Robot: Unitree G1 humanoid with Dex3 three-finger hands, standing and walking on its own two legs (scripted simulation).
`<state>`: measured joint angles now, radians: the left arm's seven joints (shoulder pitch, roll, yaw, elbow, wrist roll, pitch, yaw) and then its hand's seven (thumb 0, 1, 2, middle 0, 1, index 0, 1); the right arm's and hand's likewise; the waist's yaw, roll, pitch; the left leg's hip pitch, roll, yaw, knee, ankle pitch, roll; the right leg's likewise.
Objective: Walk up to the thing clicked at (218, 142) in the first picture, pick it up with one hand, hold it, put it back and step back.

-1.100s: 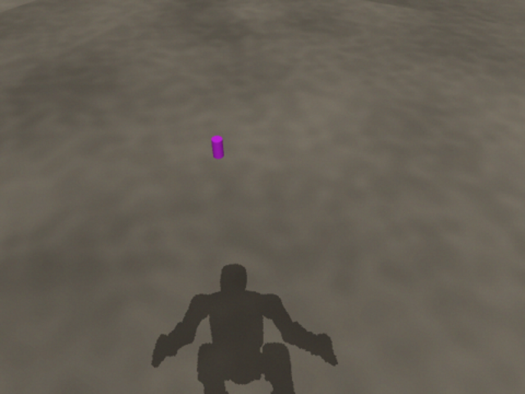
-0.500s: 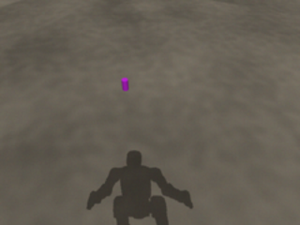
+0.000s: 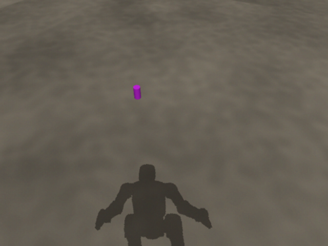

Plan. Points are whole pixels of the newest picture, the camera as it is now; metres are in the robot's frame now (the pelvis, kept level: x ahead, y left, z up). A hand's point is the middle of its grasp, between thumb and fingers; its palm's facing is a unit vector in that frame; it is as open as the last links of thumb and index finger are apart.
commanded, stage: stand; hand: left
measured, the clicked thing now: (137, 92) +1.50 +0.22 -0.72
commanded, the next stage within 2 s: walk up in 0.02 s
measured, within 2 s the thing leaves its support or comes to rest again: neither
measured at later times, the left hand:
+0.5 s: hand out of the picture +0.13 +0.24 -0.14, palm faces +0.03 -0.91 -0.42, open 7.3 cm
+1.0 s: hand (93, 154) +0.46 +0.25 -0.14, palm faces -0.07 -0.92 -0.38, open 7.3 cm
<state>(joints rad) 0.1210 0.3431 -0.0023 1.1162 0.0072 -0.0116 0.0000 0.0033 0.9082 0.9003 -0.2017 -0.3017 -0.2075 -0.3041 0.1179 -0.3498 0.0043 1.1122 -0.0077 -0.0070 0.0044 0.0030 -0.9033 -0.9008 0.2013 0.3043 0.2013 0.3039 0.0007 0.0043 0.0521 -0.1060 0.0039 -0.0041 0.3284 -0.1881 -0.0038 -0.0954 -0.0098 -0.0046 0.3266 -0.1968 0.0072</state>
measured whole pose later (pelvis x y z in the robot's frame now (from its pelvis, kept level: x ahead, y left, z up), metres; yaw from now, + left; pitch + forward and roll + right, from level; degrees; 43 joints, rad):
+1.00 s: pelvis +0.38 -0.03 -0.02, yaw +0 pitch -2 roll +1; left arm 0.27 0.43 0.06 0.88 0.02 -0.07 -0.08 0.00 0.91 0.90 -0.20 -0.30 -0.21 -0.30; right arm 0.29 -0.42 -0.06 0.84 -0.01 -0.07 0.08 0.00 -0.90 -0.90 0.20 0.30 0.20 0.30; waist -0.02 -0.01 0.06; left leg -0.14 0.04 0.10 0.51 -0.34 0.02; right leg -0.47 -0.10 -0.03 0.67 -0.21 -0.02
